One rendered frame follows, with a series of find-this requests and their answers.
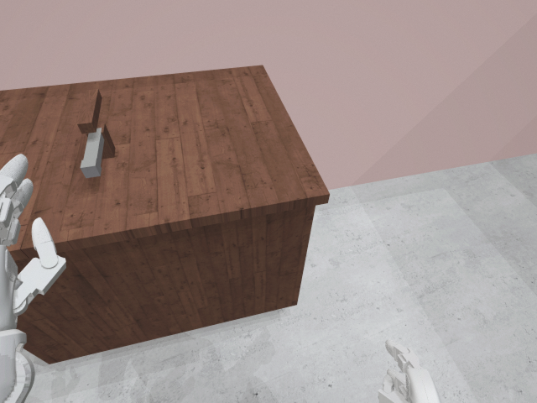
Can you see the robot left forearm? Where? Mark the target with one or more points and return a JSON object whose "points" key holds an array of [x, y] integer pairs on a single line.
{"points": [[16, 368]]}

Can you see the tap lever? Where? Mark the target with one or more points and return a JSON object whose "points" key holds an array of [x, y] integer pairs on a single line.
{"points": [[91, 164]]}

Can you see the robot left hand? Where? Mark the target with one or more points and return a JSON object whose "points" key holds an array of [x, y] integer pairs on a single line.
{"points": [[39, 274]]}

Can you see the counter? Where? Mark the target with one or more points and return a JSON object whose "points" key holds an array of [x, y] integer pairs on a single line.
{"points": [[202, 213]]}

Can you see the robot right hand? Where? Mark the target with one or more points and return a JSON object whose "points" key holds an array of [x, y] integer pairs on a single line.
{"points": [[417, 387]]}

